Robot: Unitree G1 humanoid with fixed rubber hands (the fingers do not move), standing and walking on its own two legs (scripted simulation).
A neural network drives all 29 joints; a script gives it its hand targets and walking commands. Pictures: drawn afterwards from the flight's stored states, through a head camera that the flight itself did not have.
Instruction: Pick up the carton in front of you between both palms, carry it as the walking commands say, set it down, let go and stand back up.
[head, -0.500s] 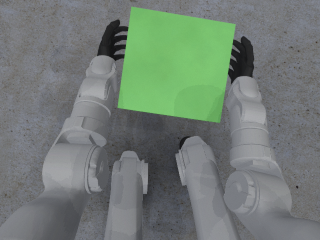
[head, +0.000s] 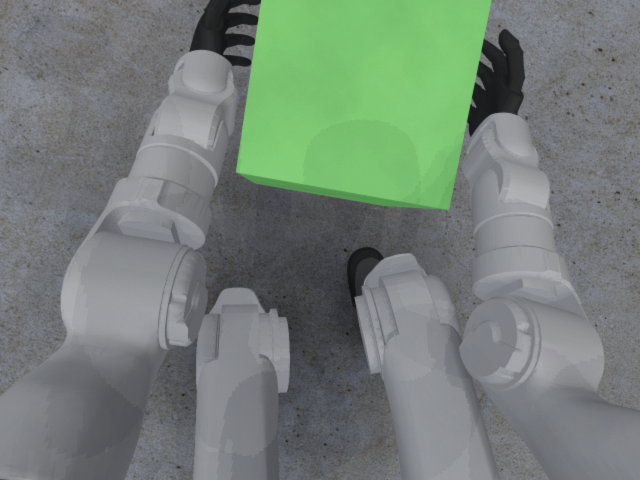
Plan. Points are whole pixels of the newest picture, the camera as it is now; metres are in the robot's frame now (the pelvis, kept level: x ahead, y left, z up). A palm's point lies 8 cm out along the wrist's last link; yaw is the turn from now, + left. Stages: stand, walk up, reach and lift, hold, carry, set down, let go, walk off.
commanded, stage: set down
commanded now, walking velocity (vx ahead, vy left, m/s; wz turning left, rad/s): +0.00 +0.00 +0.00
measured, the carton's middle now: (343, 114) +0.49 -0.10 -0.24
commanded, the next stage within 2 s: none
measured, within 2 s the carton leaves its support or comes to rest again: rests again in 0.60 s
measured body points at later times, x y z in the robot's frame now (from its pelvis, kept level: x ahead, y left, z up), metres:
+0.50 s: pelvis +0.00 +0.00 -0.01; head +0.36 +0.01 +0.26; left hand +0.55 +0.05 -0.21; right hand +0.46 -0.25 -0.18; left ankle +0.08 +0.11 -0.37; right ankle +0.15 -0.15 -0.37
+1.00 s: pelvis -0.01 +0.00 -0.02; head +0.35 +0.01 +0.24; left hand +0.55 +0.06 -0.21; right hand +0.45 -0.26 -0.20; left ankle +0.08 +0.11 -0.37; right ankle +0.14 -0.15 -0.37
